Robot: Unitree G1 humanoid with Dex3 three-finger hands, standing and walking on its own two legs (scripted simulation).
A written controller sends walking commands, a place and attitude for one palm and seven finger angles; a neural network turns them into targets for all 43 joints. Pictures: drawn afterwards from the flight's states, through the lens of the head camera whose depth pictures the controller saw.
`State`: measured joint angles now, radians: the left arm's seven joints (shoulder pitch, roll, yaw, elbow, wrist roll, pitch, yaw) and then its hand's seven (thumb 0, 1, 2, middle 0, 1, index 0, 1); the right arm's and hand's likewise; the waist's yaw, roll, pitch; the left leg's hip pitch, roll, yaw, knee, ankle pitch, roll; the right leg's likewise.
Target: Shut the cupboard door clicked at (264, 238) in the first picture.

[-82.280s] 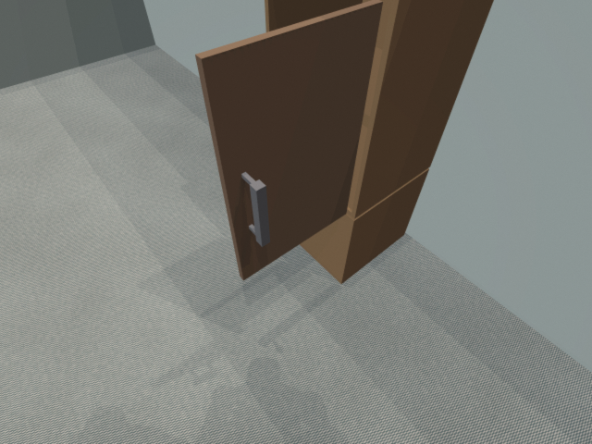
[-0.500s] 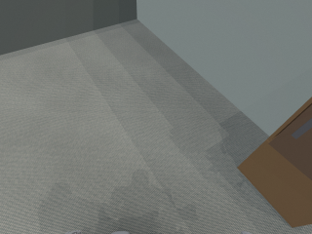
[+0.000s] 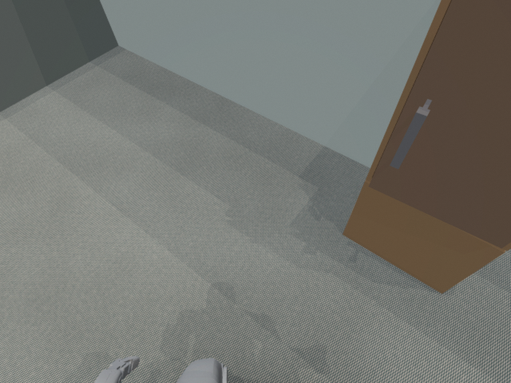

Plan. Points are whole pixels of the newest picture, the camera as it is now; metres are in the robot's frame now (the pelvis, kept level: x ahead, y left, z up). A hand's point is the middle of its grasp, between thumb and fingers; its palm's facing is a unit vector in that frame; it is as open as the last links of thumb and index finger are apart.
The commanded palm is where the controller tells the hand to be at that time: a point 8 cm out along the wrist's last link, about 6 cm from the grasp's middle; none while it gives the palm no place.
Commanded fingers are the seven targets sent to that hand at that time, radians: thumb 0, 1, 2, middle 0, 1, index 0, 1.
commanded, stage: turn to face it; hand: left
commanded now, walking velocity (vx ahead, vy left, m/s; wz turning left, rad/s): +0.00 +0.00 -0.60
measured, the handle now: (410, 135) +0.65 -0.33 -0.07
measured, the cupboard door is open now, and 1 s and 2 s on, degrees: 3 3 3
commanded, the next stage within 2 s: take the last steps up to it in 0.88 s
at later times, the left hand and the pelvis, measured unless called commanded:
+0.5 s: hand (165, 342) +0.20 +0.19 -0.15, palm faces -0.30 -0.93 -0.22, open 7.4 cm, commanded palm none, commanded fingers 0.00 0.90 0.90 -0.20 -0.30 -0.20 -0.30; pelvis +0.03 +0.01 +0.01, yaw -18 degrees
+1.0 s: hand (192, 329) +0.22 +0.15 -0.18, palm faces -0.44 -0.88 -0.17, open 7.4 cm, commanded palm none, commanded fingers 0.00 0.90 0.90 -0.20 -0.30 -0.20 -0.30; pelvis +0.08 +0.01 +0.00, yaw -28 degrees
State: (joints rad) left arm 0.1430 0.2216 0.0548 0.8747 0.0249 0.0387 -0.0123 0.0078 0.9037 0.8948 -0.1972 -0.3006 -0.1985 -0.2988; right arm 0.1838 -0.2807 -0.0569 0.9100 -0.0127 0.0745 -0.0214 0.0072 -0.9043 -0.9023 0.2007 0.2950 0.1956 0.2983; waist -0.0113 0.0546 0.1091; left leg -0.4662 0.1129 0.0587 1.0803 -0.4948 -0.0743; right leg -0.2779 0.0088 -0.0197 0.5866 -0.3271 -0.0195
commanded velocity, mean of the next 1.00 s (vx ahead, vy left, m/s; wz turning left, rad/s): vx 0.01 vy -0.01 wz -0.42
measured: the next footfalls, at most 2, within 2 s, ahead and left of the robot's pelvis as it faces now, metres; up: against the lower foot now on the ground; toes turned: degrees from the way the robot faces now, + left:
left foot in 0.22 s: +0.09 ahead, +0.14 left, +0.00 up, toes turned -4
right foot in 0.56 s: +0.02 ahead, -0.12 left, +0.00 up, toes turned -24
